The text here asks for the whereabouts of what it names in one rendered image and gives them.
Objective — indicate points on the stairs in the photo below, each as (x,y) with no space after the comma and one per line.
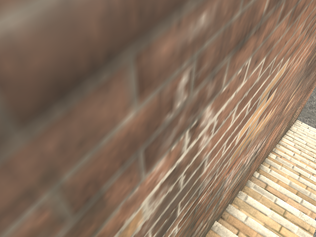
(280,198)

